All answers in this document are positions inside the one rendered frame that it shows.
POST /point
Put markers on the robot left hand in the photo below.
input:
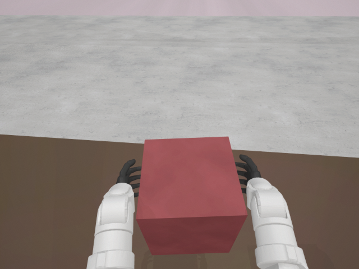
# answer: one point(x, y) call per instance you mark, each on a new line
point(125, 173)

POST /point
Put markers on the right robot forearm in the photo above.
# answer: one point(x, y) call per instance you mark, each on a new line
point(276, 243)

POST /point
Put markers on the left robot forearm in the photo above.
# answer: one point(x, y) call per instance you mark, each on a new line
point(114, 229)

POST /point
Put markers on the carton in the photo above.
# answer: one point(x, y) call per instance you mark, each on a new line
point(190, 198)

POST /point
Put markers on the robot right hand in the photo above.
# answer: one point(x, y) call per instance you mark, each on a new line
point(251, 170)

